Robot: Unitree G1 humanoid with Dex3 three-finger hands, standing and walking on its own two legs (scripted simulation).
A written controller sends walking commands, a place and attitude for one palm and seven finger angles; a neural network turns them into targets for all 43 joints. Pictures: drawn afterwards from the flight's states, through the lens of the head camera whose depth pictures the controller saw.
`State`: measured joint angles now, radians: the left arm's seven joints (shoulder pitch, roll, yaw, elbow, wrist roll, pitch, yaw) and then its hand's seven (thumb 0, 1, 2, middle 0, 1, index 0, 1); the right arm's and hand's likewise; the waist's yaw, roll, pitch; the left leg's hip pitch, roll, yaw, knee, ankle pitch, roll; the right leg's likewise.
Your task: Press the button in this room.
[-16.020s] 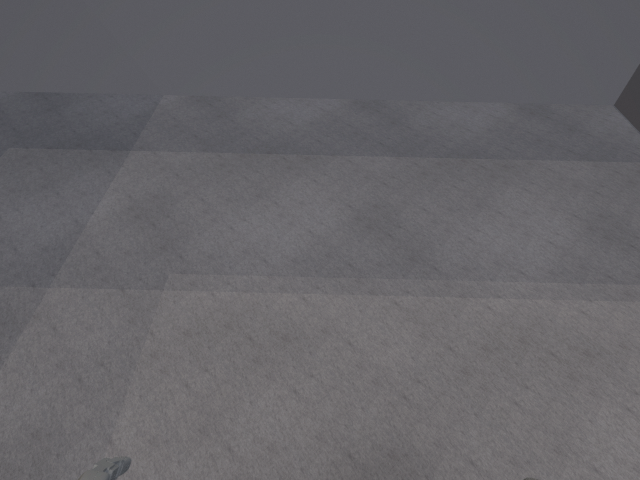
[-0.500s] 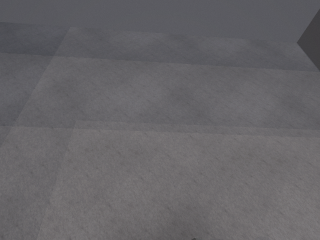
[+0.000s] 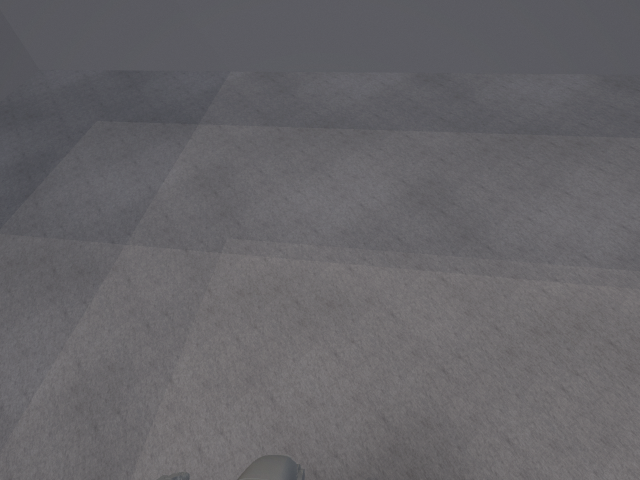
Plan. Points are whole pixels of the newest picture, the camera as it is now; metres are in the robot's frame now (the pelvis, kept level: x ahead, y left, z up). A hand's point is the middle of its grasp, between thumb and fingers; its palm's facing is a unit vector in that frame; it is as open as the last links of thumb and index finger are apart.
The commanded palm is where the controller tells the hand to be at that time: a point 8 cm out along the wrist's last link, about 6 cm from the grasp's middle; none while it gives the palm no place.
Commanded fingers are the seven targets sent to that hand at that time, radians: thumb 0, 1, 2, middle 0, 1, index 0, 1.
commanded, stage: turn or walk to find it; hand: left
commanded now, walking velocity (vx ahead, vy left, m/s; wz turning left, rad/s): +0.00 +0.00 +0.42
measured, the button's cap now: out of the picture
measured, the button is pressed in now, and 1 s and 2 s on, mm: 0 0 0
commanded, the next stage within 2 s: stand and wait in 0.08 s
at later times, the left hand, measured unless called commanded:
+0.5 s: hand out of the picture -0.02 +0.23 -0.18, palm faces +0.04 -0.98 -0.21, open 7.4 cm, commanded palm none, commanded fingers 0.00 0.90 0.90 -0.20 -0.30 -0.20 -0.30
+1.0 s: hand out of the picture +0.08 +0.21 -0.17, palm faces -0.25 -0.94 -0.23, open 7.4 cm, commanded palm none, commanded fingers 0.00 0.90 0.90 -0.20 -0.30 -0.20 -0.30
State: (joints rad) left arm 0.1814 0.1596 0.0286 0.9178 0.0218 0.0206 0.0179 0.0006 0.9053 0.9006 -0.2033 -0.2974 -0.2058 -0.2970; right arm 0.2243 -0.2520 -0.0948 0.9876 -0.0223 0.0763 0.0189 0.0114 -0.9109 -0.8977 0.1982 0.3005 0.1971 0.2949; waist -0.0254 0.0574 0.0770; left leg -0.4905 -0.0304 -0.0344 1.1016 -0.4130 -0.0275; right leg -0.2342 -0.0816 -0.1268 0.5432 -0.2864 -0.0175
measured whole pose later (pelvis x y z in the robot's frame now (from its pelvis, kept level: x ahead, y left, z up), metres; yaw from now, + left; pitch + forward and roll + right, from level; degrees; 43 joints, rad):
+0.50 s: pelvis -0.01 +0.04 +0.00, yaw -4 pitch -2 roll +0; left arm 0.28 0.20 0.06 1.07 0.02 0.07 0.00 0.00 0.91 0.90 -0.20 -0.30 -0.20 -0.30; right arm 0.11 -0.15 -0.04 1.00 -0.02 0.00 -0.03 0.00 -0.93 -0.90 0.20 0.30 0.20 0.30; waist 0.05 -0.01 0.08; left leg -0.13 0.08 0.15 0.51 -0.34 -0.01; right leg -0.37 -0.06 -0.06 0.90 -0.48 0.04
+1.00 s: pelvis -0.04 +0.04 +0.00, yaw -17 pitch -1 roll +1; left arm 0.20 0.21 0.06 0.95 0.03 0.04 -0.01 0.00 0.90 0.90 -0.20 -0.30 -0.21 -0.30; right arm 0.14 -0.25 -0.07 0.96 -0.01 0.05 -0.01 0.01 -0.91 -0.90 0.20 0.30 0.19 0.29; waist 0.03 -0.01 0.09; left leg -0.37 0.05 0.02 0.84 -0.42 -0.05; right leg -0.32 0.03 0.04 0.51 -0.18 -0.03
